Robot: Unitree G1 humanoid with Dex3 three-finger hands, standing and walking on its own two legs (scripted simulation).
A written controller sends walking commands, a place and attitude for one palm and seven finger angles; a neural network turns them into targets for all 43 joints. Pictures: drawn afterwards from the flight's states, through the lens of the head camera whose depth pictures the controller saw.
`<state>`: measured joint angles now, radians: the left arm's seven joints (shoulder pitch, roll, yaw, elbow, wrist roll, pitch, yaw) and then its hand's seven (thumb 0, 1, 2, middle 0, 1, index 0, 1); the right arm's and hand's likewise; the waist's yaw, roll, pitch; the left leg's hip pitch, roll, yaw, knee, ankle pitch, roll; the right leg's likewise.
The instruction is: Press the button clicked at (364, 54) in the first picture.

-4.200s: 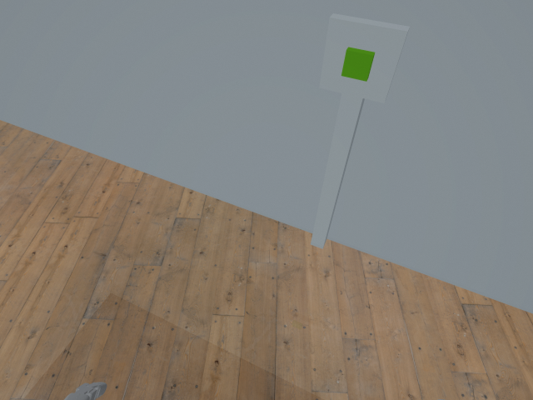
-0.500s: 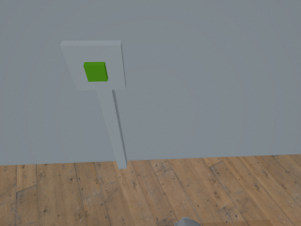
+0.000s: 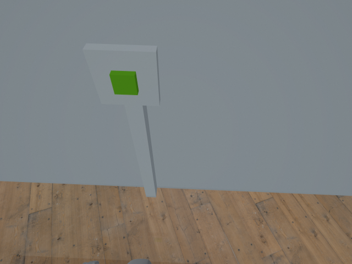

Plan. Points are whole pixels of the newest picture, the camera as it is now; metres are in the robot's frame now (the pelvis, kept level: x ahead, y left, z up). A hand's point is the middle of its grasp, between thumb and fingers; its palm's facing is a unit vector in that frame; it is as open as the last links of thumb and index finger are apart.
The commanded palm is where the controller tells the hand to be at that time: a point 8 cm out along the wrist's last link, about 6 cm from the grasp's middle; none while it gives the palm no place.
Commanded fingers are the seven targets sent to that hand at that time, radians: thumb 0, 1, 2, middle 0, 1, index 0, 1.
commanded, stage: come to a stop and stand still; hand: left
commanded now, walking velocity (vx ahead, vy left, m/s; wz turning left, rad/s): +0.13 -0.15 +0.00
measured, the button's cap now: (125, 82) +0.53 +0.19 +0.11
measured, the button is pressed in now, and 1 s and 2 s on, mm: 0 0 0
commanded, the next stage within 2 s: look again from close up in 1.04 s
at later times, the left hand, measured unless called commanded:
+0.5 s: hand out of the picture -0.02 +0.20 -0.17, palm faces -0.02 -0.98 -0.19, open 7.4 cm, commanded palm none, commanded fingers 0.00 0.90 0.90 -0.20 -0.30 -0.20 -0.30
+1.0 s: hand out of the picture -0.03 +0.12 -0.16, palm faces +0.03 -0.98 -0.18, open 7.3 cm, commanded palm none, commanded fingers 0.00 0.90 0.90 -0.20 -0.30 -0.20 -0.30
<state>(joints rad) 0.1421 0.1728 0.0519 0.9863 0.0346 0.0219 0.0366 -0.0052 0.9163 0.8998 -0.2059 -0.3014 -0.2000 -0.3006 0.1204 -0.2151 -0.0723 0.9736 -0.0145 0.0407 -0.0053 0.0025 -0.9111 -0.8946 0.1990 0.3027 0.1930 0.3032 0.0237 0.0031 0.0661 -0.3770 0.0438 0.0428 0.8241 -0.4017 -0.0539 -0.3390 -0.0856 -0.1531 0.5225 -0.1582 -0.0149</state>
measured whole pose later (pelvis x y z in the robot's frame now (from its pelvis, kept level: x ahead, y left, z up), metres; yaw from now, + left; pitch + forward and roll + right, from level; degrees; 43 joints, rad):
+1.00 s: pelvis -0.01 -0.04 +0.01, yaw -1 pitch -1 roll +0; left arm 0.31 0.11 0.00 1.14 0.00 0.00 0.04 0.00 0.93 0.90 -0.20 -0.30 -0.20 -0.30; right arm 0.29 -0.13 -0.02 1.17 -0.01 0.01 -0.03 0.00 -0.91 -0.89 0.20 0.30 0.20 0.30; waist -0.01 0.02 0.03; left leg -0.20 0.10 0.04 0.42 -0.19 -0.07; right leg -0.11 0.03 -0.07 0.42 -0.29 -0.05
